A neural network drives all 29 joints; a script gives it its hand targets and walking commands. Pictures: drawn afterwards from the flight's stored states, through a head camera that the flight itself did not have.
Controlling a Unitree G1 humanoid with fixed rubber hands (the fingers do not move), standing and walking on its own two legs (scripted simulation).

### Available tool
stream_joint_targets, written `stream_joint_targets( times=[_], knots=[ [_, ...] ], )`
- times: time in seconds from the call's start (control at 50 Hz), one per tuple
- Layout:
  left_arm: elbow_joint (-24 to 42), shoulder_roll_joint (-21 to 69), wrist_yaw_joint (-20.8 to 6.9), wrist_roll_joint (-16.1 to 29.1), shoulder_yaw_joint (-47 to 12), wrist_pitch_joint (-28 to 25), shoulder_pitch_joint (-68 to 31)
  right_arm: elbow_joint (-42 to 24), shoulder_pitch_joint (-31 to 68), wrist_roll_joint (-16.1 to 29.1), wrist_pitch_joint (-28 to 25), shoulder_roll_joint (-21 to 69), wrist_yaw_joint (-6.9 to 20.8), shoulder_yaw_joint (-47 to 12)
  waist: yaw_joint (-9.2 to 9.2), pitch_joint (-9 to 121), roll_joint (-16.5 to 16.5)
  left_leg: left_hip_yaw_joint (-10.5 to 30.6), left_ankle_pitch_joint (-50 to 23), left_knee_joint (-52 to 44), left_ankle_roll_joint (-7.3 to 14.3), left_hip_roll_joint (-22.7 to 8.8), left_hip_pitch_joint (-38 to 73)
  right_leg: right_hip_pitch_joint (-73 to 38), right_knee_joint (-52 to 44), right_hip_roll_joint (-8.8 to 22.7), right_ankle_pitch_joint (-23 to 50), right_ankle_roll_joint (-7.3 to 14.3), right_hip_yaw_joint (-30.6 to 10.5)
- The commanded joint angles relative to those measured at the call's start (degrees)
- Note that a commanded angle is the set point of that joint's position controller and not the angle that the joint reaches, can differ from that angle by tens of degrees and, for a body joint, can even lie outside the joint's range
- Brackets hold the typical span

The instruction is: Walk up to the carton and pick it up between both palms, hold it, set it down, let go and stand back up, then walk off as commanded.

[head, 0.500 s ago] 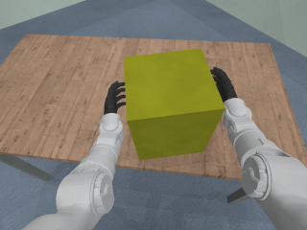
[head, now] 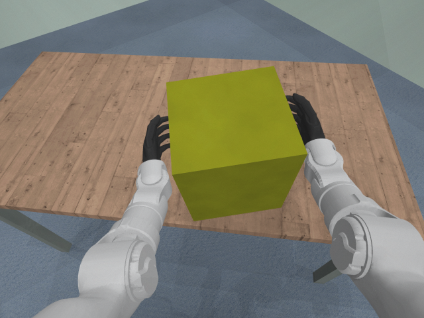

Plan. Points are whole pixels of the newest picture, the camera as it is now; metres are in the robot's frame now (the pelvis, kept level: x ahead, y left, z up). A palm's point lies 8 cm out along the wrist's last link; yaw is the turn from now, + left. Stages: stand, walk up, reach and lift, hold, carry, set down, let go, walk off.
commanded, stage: reach and lift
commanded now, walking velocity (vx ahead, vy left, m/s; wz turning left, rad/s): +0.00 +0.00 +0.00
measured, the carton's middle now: (229, 151) +0.46 +0.04 +0.01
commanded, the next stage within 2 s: none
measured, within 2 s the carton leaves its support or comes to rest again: neither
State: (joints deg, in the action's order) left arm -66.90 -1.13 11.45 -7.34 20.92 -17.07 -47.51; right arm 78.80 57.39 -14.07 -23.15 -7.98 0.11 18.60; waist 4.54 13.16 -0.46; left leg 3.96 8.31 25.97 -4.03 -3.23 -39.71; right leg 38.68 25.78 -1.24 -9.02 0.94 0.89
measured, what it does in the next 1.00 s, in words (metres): stands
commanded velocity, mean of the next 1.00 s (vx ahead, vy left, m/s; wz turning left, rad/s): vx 0.00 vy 0.00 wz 0.00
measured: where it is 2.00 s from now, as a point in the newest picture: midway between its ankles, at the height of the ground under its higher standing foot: outside the picture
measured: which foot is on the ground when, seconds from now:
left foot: down 0.00-1.00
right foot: down 0.00-1.00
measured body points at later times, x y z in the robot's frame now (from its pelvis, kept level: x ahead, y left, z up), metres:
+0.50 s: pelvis -0.01 +0.00 +0.00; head +0.04 +0.00 +0.45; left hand +0.41 +0.19 +0.07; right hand +0.46 -0.11 +0.10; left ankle +0.02 +0.16 -0.73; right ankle +0.01 -0.11 -0.73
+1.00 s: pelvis -0.02 +0.01 +0.01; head -0.07 +0.03 +0.46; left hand +0.38 +0.20 +0.15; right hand +0.41 -0.10 +0.17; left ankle +0.02 +0.16 -0.73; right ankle +0.01 -0.11 -0.73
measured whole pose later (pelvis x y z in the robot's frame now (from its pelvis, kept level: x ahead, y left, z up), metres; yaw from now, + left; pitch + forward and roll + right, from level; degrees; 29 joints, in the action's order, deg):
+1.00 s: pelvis -0.02 +0.01 +0.01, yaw +0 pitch +3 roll -1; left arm -66.9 -2.5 11.6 -6.2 20.7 6.4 -53.3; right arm 78.2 56.2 -8.4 -1.3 -6.6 -2.2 18.4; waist 4.5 11.1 -2.8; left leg 3.9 9.7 26.0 -3.3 -3.2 -19.4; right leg 17.5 24.0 -1.2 -9.5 0.6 0.9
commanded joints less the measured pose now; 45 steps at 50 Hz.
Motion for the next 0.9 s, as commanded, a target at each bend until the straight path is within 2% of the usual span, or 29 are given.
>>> stream_joint_targets(
  times=[0.0, 0.06, 0.08, 0.16, 0.18, 0.2, 0.22, 0.24, 0.26, 0.28, 0.3, 0.32, 0.38, 0.42, 0.44, 0.48, 0.52, 0.56, 0.58, 0.66, 0.68, 0.7, 0.72, 0.74, 0.76, 0.82, 0.84, 0.86, 0.88],
  knots=[
    [11.26, 34.11, -7.91, -2.20, -16.16, -5.22, -43.69, -0.42, 33.57, -6.16, -3.51, 32.50, 7.87, -6.07, 0.26, 44.25, 1.09, -10.31, -17.41, -1.58, 0.21, 2.88, 20.77, -24.18, -1.27, -1.81, 22.59, -1.52, 5.10],
    [9.76, 32.07, -8.30, -1.47, -15.26, -4.57, -45.13, -0.29, 33.28, -6.14, -1.96, 33.80, 7.63, -6.50, 1.11, 43.09, -0.26, -10.60, -14.89, -1.70, 0.89, 3.17, 19.63, -24.89, -0.97, -1.48, 21.20, -1.85, 4.36],
    [11.30, 32.12, -8.52, -0.95, -16.36, -4.55, -45.45, 1.74, 31.69, -6.73, -1.58, 33.90, 7.61, -6.16, 0.04, 43.37, -0.09, -10.40, -14.63, -1.77, 0.74, 3.25, 19.25, -26.25, -0.47, -1.39, 22.69, -1.92, 4.21],
    [13.03, 34.15, -7.73, 0.29, -18.53, -2.97, -46.99, -1.34, 34.68, -4.80, -0.75, 33.75, 7.79, -6.59, -1.05, 45.12, 2.08, -9.24, -14.51, -1.53, 0.12, 3.22, 22.18, -23.44, -1.30, -1.82, 20.28, -1.48, 4.63],
    [12.70, 33.34, -8.41, 0.47, -18.76, -2.84, -44.27, -3.96, 33.30, -4.50, -0.74, 34.73, 7.04, -8.29, -1.04, 46.30, -0.73, -9.39, -16.18, -0.53, 0.27, 3.44, 21.85, -25.98, -0.38, -1.59, 25.15, -1.98, 4.41],
    [13.93, 34.13, -8.36, 0.94, -19.77, -2.74, -46.62, -1.66, 32.06, -3.30, -0.04, 35.61, 7.19, -8.54, -1.88, 45.88, 0.82, -9.35, -15.44, -0.73, 0.05, 3.69, 21.65, -27.37, -0.56, -1.56, 25.04, -1.69, 3.95],
    [12.22, 33.71, -8.18, -0.01, -18.58, -2.23, -47.05, -1.45, 33.21, -4.28, 0.32, 34.66, 7.15, -8.03, -0.90, 46.17, 1.32, -9.64, -14.81, -1.36, 0.26, 3.99, 21.97, -26.10, -0.85, -1.54, 22.72, -1.76, 4.31],
    [13.39, 33.40, -8.59, 0.57, -19.67, -2.15, -47.37, -1.41, 32.04, -3.68, 0.68, 35.23, 6.87, -7.90, -2.61, 45.88, 2.25, -9.33, -15.03, -0.66, -0.03, 4.04, 21.92, -27.03, -0.44, -1.33, 24.16, -1.94, 4.48],
    [14.38, 32.90, -9.03, 1.93, -19.87, -1.73, -45.76, -4.64, 31.80, -3.77, 1.06, 36.67, 6.31, -9.62, -2.17, 47.27, -0.93, -9.51, -14.89, -0.81, 0.60, 4.62, 20.28, -30.20, -0.22, -1.23, 27.74, -2.46, 3.82],
    [14.47, 34.43, -8.99, 2.65, -20.84, -2.07, -47.89, -4.45, 33.29, -2.98, 0.99, 36.49, 6.44, -9.66, -3.22, 47.86, 0.14, -9.08, -15.73, -0.71, 0.29, 4.43, 19.43, -31.28, 0.95, -1.25, 29.41, -2.54, 3.91],
    [13.42, 33.68, -9.28, 2.20, -20.13, -1.35, -45.58, -5.02, 32.79, -1.88, 1.60, 36.38, 5.98, -11.08, -2.84, 47.42, -0.07, -9.09, -16.54, -0.74, 0.38, 4.71, 18.88, -33.18, 0.95, -1.19, 31.68, -2.90, 3.35],
    [15.58, 35.88, -8.88, 3.30, -21.93, -1.53, -47.32, -7.15, 33.30, -1.41, 1.20, 37.21, 6.11, -11.74, -3.27, 50.79, 1.36, -8.49, -16.75, -0.40, -0.22, 4.38, 21.03, -32.18, 1.03, -1.35, 30.35, -2.59, 3.85],
    [16.02, 34.32, -8.88, 2.54, -20.83, -0.41, -48.23, -6.08, 32.89, -0.29, 2.88, 37.43, 5.82, -12.15, -2.54, 47.38, 1.13, -8.55, -17.12, -0.30, 0.04, 4.12, 22.31, -31.57, 0.54, -1.56, 29.22, -2.61, 3.57],
    [12.85, 32.52, -9.79, 2.74, -20.40, 0.52, -45.79, -8.88, 33.79, 0.10, 3.58, 37.35, 5.11, -12.25, -3.44, 46.14, -1.29, -8.82, -15.71, -0.61, 0.52, 5.07, 19.96, -35.12, 0.50, -1.25, 31.06, -3.00, 2.96],
    [13.84, 32.45, -9.89, 2.47, -20.40, 0.79, -45.54, -9.66, 32.78, 0.79, 4.25, 39.54, 4.75, -13.43, -3.10, 45.73, -0.78, -8.78, -13.76, -1.33, 0.70, 5.63, 19.56, -36.79, 0.35, -0.60, 30.62, -3.38, 2.45],
    [16.71, 33.43, -10.06, 2.44, -21.11, 1.68, -46.98, -9.60, 31.79, 1.40, 5.27, 39.33, 4.38, -13.19, -5.07, 43.21, -0.47, -8.37, -15.77, -1.41, 0.28, 5.36, 20.99, -38.16, 0.61, -0.67, 32.66, -3.49, 2.60],
    [18.61, 32.46, -10.47, 2.80, -21.21, 2.93, -48.28, -9.61, 29.67, 2.64, 7.41, 41.55, 3.88, -14.18, -4.79, 41.55, -0.56, -8.26, -15.83, -1.52, 0.54, 5.68, 22.05, -40.08, 0.31, -0.62, 32.95, -3.45, 2.28],
    [16.71, 31.89, -10.76, 2.07, -20.66, 3.95, -49.29, -10.85, 31.09, 3.74, 8.16, 40.91, 3.79, -12.41, -5.74, 38.59, 0.06, -8.13, -11.59, -2.57, 0.83, 5.63, 21.78, -39.37, -0.91, -0.31, 28.09, -3.50, 2.05],
    [18.56, 31.72, -10.79, 1.91, -20.47, 4.27, -51.88, -9.44, 31.24, 3.81, 8.90, 40.97, 4.00, -12.64, -5.13, 36.45, 0.54, -8.51, -11.35, -3.30, 0.77, 5.73, 21.76, -39.68, -1.05, -0.40, 27.29, -3.59, 2.14],
    [15.34, 30.27, -12.12, 0.90, -18.07, 8.36, -49.33, -14.46, 34.36, 6.29, 12.65, 41.90, 3.34, -11.88, -5.20, 27.07, -2.85, -8.15, -4.21, -5.99, 2.41, 6.18, 20.99, -42.35, -3.36, 0.67, 20.89, -4.29, 1.03],
    [15.44, 29.38, -12.33, 0.36, -16.54, 9.06, -51.97, -11.90, 34.87, 5.66, 13.64, 41.05, 3.50, -9.43, -5.87, 23.54, -3.10, -7.91, -2.17, -6.99, 2.75, 5.67, 21.15, -41.53, -3.86, 0.56, 17.14, -4.19, 1.08],
    [15.90, 30.20, -12.46, 0.32, -17.34, 10.49, -52.62, -12.22, 35.89, 5.72, 14.36, 39.76, 3.64, -8.13, -6.80, 20.96, -1.60, -7.73, -1.57, -7.54, 2.61, 5.65, 22.47, -40.22, -4.64, 0.60, 14.77, -4.22, 1.42],
    [15.30, 28.75, -12.47, -0.43, -15.33, 11.78, -53.94, -10.72, 37.22, 6.25, 15.96, 38.95, 3.97, -7.15, -6.71, 17.37, -2.78, -7.56, 1.88, -8.53, 3.16, 5.71, 22.66, -38.33, -6.21, 0.85, 8.79, -4.15, 1.20],
    [14.89, 29.80, -12.66, -0.23, -15.82, 13.03, -54.42, -12.08, 39.31, 6.32, 16.17, 37.24, 4.31, -5.82, -7.35, 15.50, -2.17, -7.22, 3.20, -9.12, 3.28, 5.54, 22.16, -37.49, -7.00, 0.78, 5.18, -3.89, 1.57],
    [12.10, 27.39, -12.85, -1.02, -13.60, 14.30, -52.97, -10.73, 39.05, 5.81, 17.58, 36.54, 4.73, -4.68, -6.46, 10.38, -3.64, -7.67, 6.32, -10.14, 4.41, 5.80, 21.83, -35.90, -7.93, 1.32, 0.56, -3.86, 1.37],
    [12.04, 30.05, -13.01, 0.97, -14.18, 16.88, -55.17, -14.10, 43.82, 6.34, 18.71, 36.32, 5.34, -3.50, -6.73, 11.92, -4.17, -7.81, 7.35, -11.13, 4.71, 5.66, 22.06, -35.48, -8.90, 1.08, -3.13, -3.66, 1.90],
    [14.74, 30.88, -12.88, 1.42, -14.67, 17.18, -56.47, -15.69, 45.05, 7.00, 18.42, 36.97, 5.20, -3.93, -6.57, 15.11, -3.66, -7.79, 4.56, -10.42, 4.29, 5.41, 23.15, -37.06, -8.38, 0.83, 0.14, -3.27, 1.66],
    [14.95, 32.04, -12.66, 1.83, -15.76, 18.21, -58.02, -15.13, 46.09, 7.42, 18.88, 35.55, 5.20, -3.01, -7.86, 15.69, -0.97, -7.58, 4.72, -11.04, 3.48, 5.44, 24.89, -35.84, -9.08, 0.55, -0.68, -2.82, 1.73],
    [14.93, 33.77, -12.38, 2.65, -17.44, 18.60, -58.24, -15.68, 46.35, 7.08, 18.68, 34.65, 5.10, -1.72, -9.30, 17.19, -0.21, -7.22, 5.20, -11.05, 2.75, 5.29, 24.93, -34.94, -9.27, 0.07, -0.45, -2.76, 2.33]
  ],
)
